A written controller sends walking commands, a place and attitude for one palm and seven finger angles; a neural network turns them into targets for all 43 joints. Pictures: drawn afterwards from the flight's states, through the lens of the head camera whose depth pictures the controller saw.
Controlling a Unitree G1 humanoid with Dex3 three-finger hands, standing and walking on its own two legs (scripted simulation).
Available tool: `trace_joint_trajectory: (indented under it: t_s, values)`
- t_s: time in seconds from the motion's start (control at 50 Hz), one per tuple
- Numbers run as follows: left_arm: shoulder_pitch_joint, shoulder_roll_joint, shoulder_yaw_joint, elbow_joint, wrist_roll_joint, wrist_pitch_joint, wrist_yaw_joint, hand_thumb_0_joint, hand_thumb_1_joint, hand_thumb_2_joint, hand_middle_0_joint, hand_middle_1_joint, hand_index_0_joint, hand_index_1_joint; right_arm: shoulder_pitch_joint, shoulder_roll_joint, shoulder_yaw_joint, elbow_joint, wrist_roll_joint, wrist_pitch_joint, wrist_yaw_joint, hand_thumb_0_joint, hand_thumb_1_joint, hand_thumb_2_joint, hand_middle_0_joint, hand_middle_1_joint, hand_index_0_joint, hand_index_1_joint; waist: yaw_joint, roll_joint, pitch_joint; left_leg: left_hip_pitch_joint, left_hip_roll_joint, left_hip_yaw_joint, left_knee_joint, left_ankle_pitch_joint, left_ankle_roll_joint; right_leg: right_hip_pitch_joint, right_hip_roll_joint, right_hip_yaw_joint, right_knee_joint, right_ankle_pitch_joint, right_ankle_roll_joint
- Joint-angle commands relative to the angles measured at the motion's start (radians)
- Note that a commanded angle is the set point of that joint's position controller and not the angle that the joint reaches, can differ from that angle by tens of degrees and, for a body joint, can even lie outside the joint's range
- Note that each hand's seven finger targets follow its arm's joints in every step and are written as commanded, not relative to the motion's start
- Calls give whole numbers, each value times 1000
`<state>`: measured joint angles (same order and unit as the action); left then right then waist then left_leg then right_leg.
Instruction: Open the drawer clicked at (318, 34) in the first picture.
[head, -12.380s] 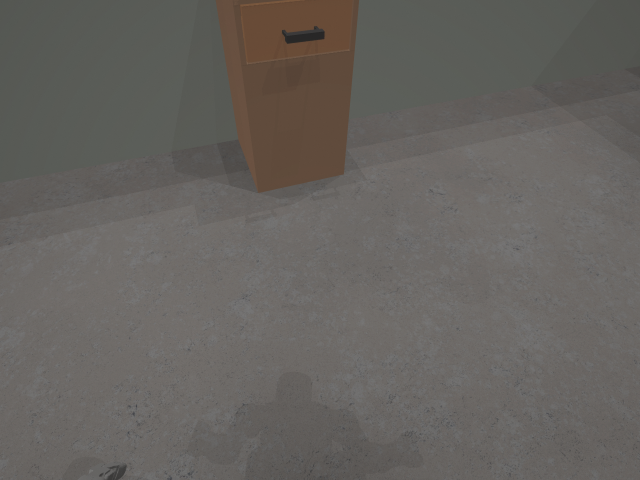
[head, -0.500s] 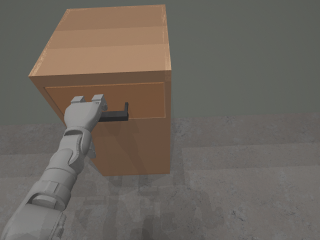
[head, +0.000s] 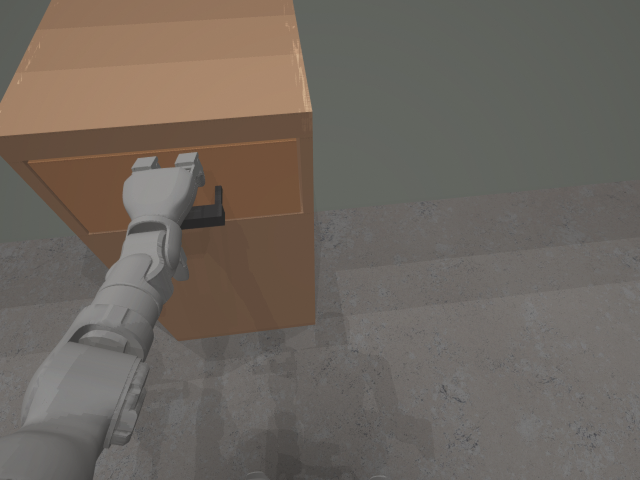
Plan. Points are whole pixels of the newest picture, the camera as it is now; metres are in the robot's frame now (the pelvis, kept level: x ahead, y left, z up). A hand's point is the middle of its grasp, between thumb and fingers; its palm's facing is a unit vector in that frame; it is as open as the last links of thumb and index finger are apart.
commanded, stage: move the hooked fingers above the handle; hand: left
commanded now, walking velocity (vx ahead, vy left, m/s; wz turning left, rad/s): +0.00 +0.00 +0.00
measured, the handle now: (182, 207) +0.53 +0.20 -0.04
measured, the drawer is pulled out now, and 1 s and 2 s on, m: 0.00 0.00 0.00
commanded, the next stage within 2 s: lower the fingers behind the handle in 0.66 s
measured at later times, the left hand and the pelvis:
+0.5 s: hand (173, 214) +0.48 +0.19 +0.01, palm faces -0.04 -0.04 -1.00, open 13.8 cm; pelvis +0.01 +0.00 +0.00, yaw +0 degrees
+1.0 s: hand (170, 230) +0.46 +0.19 +0.00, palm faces -0.06 -0.04 -1.00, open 13.8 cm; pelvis +0.01 +0.00 +0.00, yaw +0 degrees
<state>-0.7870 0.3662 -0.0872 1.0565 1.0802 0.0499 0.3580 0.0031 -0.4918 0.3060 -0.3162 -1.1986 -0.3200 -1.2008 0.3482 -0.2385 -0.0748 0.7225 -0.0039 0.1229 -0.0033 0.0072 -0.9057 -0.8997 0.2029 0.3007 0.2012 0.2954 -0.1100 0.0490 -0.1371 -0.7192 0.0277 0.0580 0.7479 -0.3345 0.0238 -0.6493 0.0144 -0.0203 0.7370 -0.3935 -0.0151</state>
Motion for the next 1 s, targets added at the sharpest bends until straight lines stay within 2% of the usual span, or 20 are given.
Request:
trace_joint_trajectory:
  t_s: [0.0, 0.04, 0.14, 0.2, 0.24, 0.28, 0.3, 0.34, 0.4, 0.44, 0.48, 0.5, 0.56, 0.6, 0.64, 0.7, 0.74, 0.82, 0.88, 0.98]
  values:
    - [-463, 251, 89, -177, 11, -5, 59, 0, -500, 300, -300, -1200, -300, -1200, 110, -156, -52, -62, -9, -31, -7, 0, -900, -900, 200, 300, 200, 300, 0, -2, -440, 310, -44, -31, -12, 385, 24, 114, 45, 2, -58, 403, -19]
    - [-450, 229, 71, -155, 13, 6, 65, 0, -500, 300, -300, -1200, -300, -1200, 114, -155, -49, -65, -7, -32, -4, 0, -900, -900, 200, 300, 200, 300, -3, 11, -417, 305, -41, -28, -13, 376, 23, 92, 48, -2, -60, 389, -19]
    - [-452, 263, 88, -142, 10, 28, 58, 0, -500, 300, -300, -1200, -300, -1200, 123, -162, -48, -68, -3, -30, -6, 0, -900, -900, 200, 300, 200, 300, -5, -14, -426, 290, -39, -24, -16, 368, 25, 115, 48, 0, -64, 395, -15]
    - [-466, 192, 35, -172, -1, 15, 39, 0, -500, 300, -300, -1200, -300, -1200, 124, -159, -53, -65, -5, -31, -6, 0, -900, -900, 200, 300, 200, 300, -19, -1, -428, 340, -31, -32, -18, 409, 23, 97, 48, -5, -69, 405, -16]
    - [-445, 227, 66, -201, -3, -5, 34, 0, -500, 300, -300, -1200, -300, -1200, 128, -162, -54, -65, -5, -30, -8, 0, -900, -900, 200, 300, 200, 300, -3, 16, -454, 367, -28, -37, -17, 421, 21, 94, 50, -5, -66, 401, -18]
    - [-444, 179, 28, -193, -2, -7, 37, 0, -500, 300, -300, -1200, -300, -1200, 124, -158, -52, -62, -5, -29, -8, 0, -900, -900, 200, 300, 200, 300, -18, 5, -396, 348, -30, -35, -19, 399, 23, 69, 51, -8, -76, 382, -16]
    - [-455, 194, 42, -181, -2, -11, 41, 0, -500, 300, -300, -1200, -300, -1200, 123, -159, -51, -57, -6, -28, -8, 0, -900, -900, 200, 300, 200, 300, -24, -16, -379, 335, -29, -38, -21, 388, 23, 69, 49, -9, -79, 373, -17]
    - [-440, 248, 84, -173, 4, -10, 55, 0, -500, 300, -300, -1200, -300, -1200, 123, -162, -49, -58, -4, -27, -10, 0, -900, -900, 200, 300, 200, 300, -7, -11, -393, 326, -33, -38, -23, 373, 24, 80, 50, -6, -76, 365, -18]
    - [-507, 226, 60, -214, 11, -5, 70, 0, -500, 300, -300, -1200, -300, -1200, 114, -158, -49, -58, -8, -28, -9, 0, -900, -900, 200, 300, 200, 300, -21, 17, -422, 347, -33, -38, -14, 401, 22, 76, 47, -7, -65, 384, -19]
    - [-480, 219, 60, -205, 12, 5, 75, 0, -500, 300, -300, -1200, -300, -1200, 113, -157, -50, -62, -8, -26, -7, 0, -900, -900, 200, 300, 200, 300, -12, 39, -446, 374, -32, -40, -11, 427, 19, 70, 50, -10, -61, 392, -19]
    - [-433, 195, 53, -180, 2, 21, 67, 0, -500, 300, -300, -1200, -300, -1200, 111, -155, -51, -64, -8, -22, -3, 0, -900, -900, 200, 300, 200, 300, -9, 11, -442, 374, -33, -34, -7, 450, 20, 90, 51, -11, -64, 425, -17]
    - [-440, 221, 71, -177, -3, 23, 61, 0, -500, 300, -300, -1200, -300, -1200, 108, -157, -49, -65, -7, -19, -4, 0, -900, -900, 200, 300, 200, 300, -7, 1, -442, 360, -34, -32, -7, 456, 20, 110, 48, -7, -64, 443, -17]
    - [-407, 172, 29, -177, -6, 31, 38, 0, -500, 300, -300, -1200, -300, -1200, 104, -156, -49, -72, -4, -15, -4, 0, -900, -900, 200, 300, 200, 300, -9, -20, -419, 361, -35, -30, -13, 451, 22, 113, 48, -8, -73, 450, -14]
    - [-419, 200, 45, -189, -11, 20, 24, 0, -500, 300, -300, -1200, -300, -1200, 98, -158, -46, -76, -3, -11, -11, 0, -900, -900, 200, 300, 200, 300, -12, -38, -407, 338, -38, -28, -16, 436, 25, 137, 43, -1, -77, 463, -13]
    - [-411, 220, 60, -224, -5, -1, 20, 0, -500, 300, -300, -1200, -300, -1200, 97, -156, -48, -79, -4, -12, -14, 0, -900, -900, 200, 300, 200, 300, 0, -6, -421, 356, -38, -26, -14, 455, 26, 140, 42, 3, -73, 481, -14]
    - [-411, 203, 55, -260, -2, -26, 24, 0, -500, 300, -300, -1200, -300, -1200, 92, -150, -50, -81, -8, -11, -13, 0, -900, -900, 200, 300, 200, 300, -3, -6, -421, 371, -36, -33, -8, 478, 24, 128, 42, -1, -69, 477, -16]
    - [-357, 221, 84, -275, 0, -35, 35, 0, -500, 300, -300, -1200, -300, -1200, 91, -148, -54, -85, -9, -11, -9, 0, -900, -900, 200, 300, 200, 300, 20, 12, -452, 388, -37, -29, -2, 516, 23, 144, 44, -1, -60, 507, -16]
    - [-332, 183, 56, -221, 3, -13, 52, 0, -500, 300, -300, -1200, -300, -1200, 86, -150, -52, -76, -7, -7, -2, 0, -900, -900, 200, 300, 200, 300, 4, -45, -380, 317, -41, -24, -3, 459, 24, 132, 42, -3, -62, 498, -14]
    - [-358, 162, 33, -231, 8, -4, 56, 0, -500, 300, -300, -1200, -300, -1200, 79, -148, -55, -74, -7, -6, -2, 0, -900, -900, 200, 300, 200, 300, -7, -31, -382, 326, -41, -24, 1, 439, 24, 111, 42, -2, -62, 472, -15]
    - [-372, 179, 58, -273, 14, -37, 69, 0, -500, 300, -300, -1200, -300, -1200, 82, -143, -60, -68, -14, -10, -5, 0, -900, -900, 200, 300, 200, 300, -1, 0, -440, 349, -38, -31, 27, 457, 22, 93, 43, 0, -38, 470, -17]
